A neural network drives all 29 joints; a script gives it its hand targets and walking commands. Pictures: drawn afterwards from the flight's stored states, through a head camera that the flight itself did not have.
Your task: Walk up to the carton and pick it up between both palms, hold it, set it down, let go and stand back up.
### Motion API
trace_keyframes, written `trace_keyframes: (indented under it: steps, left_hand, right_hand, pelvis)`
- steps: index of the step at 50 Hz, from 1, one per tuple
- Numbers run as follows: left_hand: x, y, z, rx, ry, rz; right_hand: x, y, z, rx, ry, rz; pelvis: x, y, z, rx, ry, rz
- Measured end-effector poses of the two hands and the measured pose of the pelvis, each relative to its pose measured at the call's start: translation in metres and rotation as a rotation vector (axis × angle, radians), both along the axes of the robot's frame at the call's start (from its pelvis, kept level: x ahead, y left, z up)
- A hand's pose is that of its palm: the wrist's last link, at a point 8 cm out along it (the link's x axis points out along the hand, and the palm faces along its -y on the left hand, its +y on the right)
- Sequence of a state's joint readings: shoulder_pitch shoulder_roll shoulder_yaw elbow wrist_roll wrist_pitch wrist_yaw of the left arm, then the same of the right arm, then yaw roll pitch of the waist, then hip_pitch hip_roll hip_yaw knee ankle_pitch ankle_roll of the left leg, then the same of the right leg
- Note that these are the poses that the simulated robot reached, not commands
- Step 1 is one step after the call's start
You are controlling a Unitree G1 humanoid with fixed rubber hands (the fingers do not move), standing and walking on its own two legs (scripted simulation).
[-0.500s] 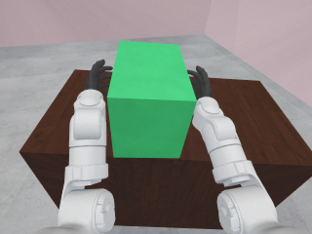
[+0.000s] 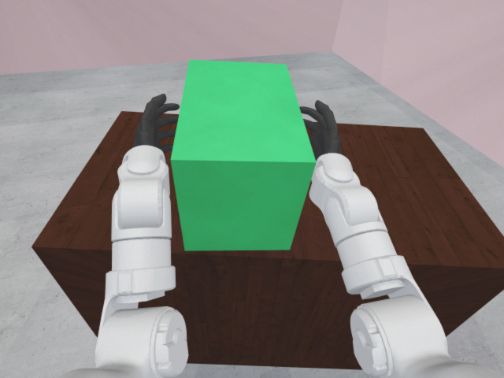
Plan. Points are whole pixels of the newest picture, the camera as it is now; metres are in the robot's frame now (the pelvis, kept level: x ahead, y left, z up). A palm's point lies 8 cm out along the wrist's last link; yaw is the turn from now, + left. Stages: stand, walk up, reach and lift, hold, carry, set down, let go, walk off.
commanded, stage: set down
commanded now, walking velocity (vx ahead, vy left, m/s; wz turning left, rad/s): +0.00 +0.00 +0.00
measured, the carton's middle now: (238, 152) +0.42 +0.01 +0.18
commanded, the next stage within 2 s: none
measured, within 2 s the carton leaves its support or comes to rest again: neither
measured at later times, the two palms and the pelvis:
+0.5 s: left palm (172, 160) +0.40 +0.12 +0.17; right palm (328, 175) +0.39 -0.14 +0.15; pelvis +0.01 +0.00 +0.00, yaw +0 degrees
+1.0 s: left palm (171, 168) +0.42 +0.12 +0.14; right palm (319, 175) +0.41 -0.13 +0.13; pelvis +0.02 +0.00 +0.00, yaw +0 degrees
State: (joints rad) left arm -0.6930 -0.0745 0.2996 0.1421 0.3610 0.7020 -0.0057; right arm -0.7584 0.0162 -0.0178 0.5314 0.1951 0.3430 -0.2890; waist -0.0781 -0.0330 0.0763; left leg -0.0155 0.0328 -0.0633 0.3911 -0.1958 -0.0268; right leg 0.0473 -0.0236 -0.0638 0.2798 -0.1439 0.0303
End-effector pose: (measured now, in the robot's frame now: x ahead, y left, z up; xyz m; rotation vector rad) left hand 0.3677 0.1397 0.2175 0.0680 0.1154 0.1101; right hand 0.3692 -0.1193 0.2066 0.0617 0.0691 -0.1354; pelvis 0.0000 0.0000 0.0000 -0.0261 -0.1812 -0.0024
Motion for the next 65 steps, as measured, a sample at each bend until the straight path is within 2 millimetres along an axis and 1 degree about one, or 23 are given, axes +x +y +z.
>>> trace_keyframes:
  steps: [4,7,10,15,17,20,27,34,39,44,53,57,65]
  left_hand:
    - [0.003,0.005,0.002,0.023,-0.038,0.002]
    - [0.007,0.007,-0.002,0.04,-0.046,-0.003]
    - [0.012,0.006,-0.011,0.056,-0.031,-0.016]
    - [0.018,-0.001,-0.036,0.057,0.003,-0.033]
    - [0.019,-0.006,-0.043,0.058,0.006,-0.038]
    - [0.024,-0.013,-0.048,0.063,0.013,-0.047]
    - [0.039,-0.025,-0.046,0.063,0.017,-0.068]
    - [0.047,-0.021,-0.049,0.063,0.022,-0.067]
    - [0.048,-0.016,-0.056,0.049,0.039,-0.061]
    - [0.05,-0.013,-0.068,0.053,0.075,-0.063]
    - [0.055,-0.017,-0.081,0.029,0.088,-0.065]
    - [0.058,-0.021,-0.081,0.027,0.094,-0.073]
    - [0.062,-0.023,-0.079,0.013,0.089,-0.075]
  right_hand:
    - [0.004,0.005,-0.001,-0.004,-0.042,0.001]
    - [0.006,0.007,-0.007,0.0,-0.055,-0.002]
    - [0.008,0.007,-0.02,-0.016,-0.043,-0.01]
    - [0.008,0.0,-0.046,-0.021,-0.017,-0.027]
    - [0.009,-0.004,-0.052,-0.026,-0.017,-0.033]
    - [0.011,-0.012,-0.058,-0.033,-0.013,-0.043]
    - [0.02,-0.024,-0.053,-0.029,-0.013,-0.063]
    - [0.029,-0.02,-0.05,-0.033,-0.01,-0.06]
    - [0.031,-0.014,-0.058,-0.033,0.006,-0.055]
    - [0.034,-0.012,-0.067,-0.035,0.039,-0.053]
    - [0.037,-0.016,-0.075,-0.038,0.049,-0.06]
    - [0.037,-0.019,-0.078,-0.019,0.053,-0.072]
    - [0.041,-0.022,-0.075,-0.006,0.048,-0.077]
  pelvis:
    - [0.002,0.0,0.001,0.002,-0.002,0.006]
    - [0.003,-0.001,0.001,0.004,-0.007,0.013]
    - [0.005,-0.002,0.001,0.005,-0.013,0.02]
    - [0.008,-0.003,0.001,0.003,-0.012,0.018]
    - [0.009,-0.003,0.001,0.001,-0.004,0.018]
    - [0.01,-0.004,0.001,0.001,0.016,0.016]
    - [0.013,-0.003,0.003,0.004,0.046,0.003]
    - [0.019,-0.001,0.003,0.007,0.054,-0.005]
    - [0.023,-0.002,0.003,0.007,0.054,-0.002]
    - [0.024,-0.002,0.003,0.005,0.067,0.003]
    - [0.022,-0.001,0.004,0.006,0.111,-0.004]
    - [0.022,0.0,0.004,0.007,0.132,-0.012]
    - [0.021,0.001,0.004,0.012,0.144,-0.024]
